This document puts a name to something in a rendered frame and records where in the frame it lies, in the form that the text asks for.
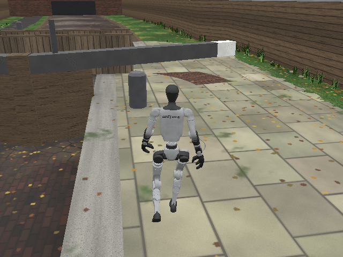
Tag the robot torso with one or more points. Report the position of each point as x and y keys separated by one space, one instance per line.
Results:
x=171 y=129

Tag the robot left upper arm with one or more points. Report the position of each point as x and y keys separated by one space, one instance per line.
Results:
x=151 y=121

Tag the right robot hand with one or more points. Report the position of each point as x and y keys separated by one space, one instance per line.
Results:
x=200 y=161

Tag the right robot forearm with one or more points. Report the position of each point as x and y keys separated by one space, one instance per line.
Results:
x=197 y=145

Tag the robot right upper arm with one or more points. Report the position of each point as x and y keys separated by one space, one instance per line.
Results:
x=191 y=122

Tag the left robot forearm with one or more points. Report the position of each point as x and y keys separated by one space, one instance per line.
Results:
x=146 y=138

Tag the left robot hand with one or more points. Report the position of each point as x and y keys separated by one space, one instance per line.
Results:
x=148 y=145

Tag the right robot shin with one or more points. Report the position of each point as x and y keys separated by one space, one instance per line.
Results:
x=176 y=188

